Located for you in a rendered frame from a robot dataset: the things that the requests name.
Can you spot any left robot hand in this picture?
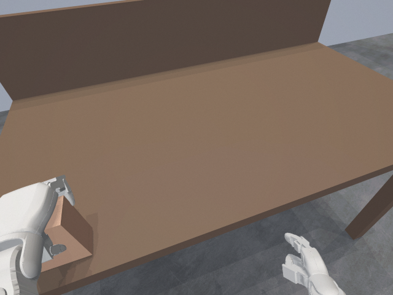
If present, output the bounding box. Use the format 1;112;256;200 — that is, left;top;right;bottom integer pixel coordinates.
0;175;75;263

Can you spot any sponge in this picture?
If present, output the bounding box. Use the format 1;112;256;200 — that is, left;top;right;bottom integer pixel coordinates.
41;195;93;272

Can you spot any table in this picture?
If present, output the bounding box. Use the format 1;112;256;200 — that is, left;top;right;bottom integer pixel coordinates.
0;0;393;295

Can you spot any right robot forearm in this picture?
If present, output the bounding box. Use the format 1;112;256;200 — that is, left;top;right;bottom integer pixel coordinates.
308;273;346;295

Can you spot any left robot forearm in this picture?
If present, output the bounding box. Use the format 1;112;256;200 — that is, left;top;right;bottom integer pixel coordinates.
0;232;44;295

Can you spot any right robot hand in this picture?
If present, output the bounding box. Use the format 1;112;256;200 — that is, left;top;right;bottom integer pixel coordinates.
282;233;329;289

